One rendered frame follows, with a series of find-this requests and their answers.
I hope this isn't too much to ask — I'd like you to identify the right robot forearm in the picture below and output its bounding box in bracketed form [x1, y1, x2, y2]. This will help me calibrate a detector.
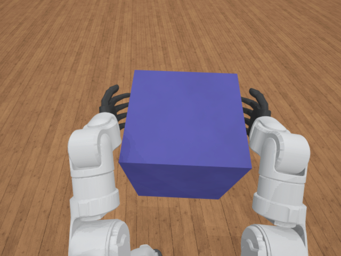
[249, 116, 310, 256]

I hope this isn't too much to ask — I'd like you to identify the robot left shin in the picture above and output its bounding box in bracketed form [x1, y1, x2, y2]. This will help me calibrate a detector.
[140, 244, 153, 250]

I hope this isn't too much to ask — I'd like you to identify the robot right upper arm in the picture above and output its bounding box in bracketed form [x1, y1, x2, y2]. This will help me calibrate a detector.
[241, 224, 307, 256]

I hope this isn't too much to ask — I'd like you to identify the robot left upper arm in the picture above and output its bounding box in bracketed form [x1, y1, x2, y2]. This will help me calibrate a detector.
[69, 219, 131, 256]

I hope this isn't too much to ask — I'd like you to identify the left robot forearm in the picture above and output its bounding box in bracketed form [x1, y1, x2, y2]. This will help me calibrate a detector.
[68, 113, 121, 256]

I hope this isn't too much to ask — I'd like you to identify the carton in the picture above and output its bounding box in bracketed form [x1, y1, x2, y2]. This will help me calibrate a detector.
[118, 70, 252, 199]

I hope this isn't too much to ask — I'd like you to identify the right robot hand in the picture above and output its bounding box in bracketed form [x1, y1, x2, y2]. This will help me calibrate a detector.
[241, 88, 271, 137]

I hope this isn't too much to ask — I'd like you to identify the left robot hand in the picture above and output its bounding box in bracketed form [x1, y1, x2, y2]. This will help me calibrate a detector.
[99, 85, 131, 130]

